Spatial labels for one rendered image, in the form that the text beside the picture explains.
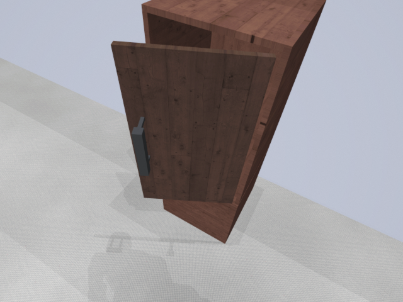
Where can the handle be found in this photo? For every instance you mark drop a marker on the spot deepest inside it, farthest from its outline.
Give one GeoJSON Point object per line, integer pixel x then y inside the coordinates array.
{"type": "Point", "coordinates": [140, 146]}

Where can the cupboard door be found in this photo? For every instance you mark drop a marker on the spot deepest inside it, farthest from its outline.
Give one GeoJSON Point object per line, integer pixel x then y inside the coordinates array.
{"type": "Point", "coordinates": [201, 106]}

